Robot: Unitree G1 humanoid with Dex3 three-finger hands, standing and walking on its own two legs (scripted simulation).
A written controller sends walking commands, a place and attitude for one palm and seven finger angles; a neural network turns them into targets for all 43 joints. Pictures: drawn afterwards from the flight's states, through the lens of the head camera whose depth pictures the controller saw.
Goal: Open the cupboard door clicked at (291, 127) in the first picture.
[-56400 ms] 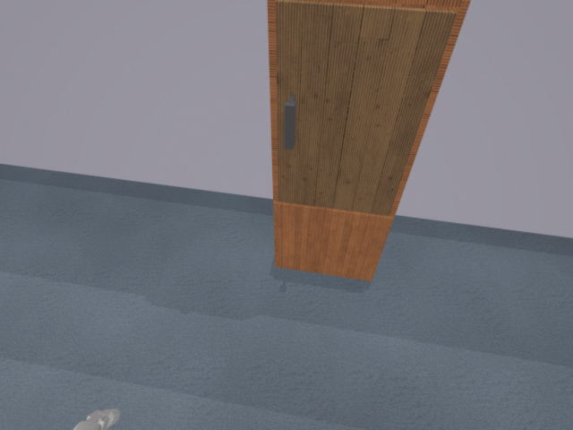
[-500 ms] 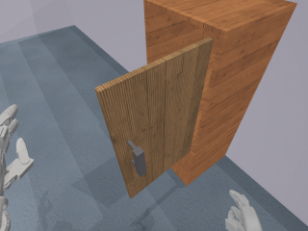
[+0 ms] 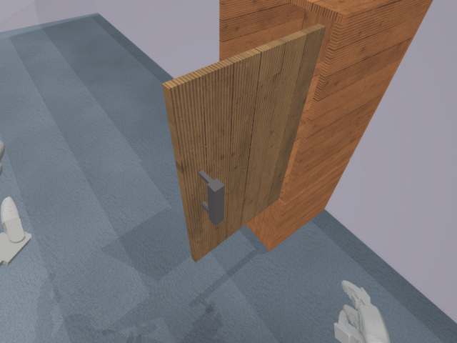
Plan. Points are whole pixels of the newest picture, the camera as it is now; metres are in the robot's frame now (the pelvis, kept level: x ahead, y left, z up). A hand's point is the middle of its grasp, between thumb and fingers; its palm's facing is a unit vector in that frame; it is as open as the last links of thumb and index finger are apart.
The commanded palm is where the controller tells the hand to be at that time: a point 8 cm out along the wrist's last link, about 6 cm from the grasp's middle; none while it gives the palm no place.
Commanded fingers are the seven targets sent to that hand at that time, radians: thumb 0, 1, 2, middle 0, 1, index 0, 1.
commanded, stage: step back with the hand held close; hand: left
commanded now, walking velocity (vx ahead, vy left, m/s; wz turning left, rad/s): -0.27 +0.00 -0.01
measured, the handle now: (209, 197) +0.40 +0.08 -0.01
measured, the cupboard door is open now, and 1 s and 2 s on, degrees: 93 93 93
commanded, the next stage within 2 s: stop stepping back and stand still in 0.68 s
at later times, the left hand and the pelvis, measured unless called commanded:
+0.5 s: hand (45, 273) +0.16 +0.23 +0.16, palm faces +0.35 -0.78 -0.52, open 7.4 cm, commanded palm +0.08 +0.27 +0.19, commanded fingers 0.00 0.90 0.90 -0.20 -0.30 -0.20 -0.30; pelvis -0.07 -0.03 +0.01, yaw -2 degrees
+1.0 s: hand out of the picture -0.01 +0.20 +0.16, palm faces +0.36 -0.77 -0.53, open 7.4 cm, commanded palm -0.06 +0.24 +0.19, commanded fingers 0.00 0.90 0.90 -0.20 -0.30 -0.20 -0.30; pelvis -0.21 -0.06 +0.01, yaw +0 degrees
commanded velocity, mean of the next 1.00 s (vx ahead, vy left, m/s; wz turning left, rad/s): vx -0.21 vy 0.01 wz -0.01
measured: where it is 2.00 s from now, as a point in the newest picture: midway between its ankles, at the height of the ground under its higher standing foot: outside the picture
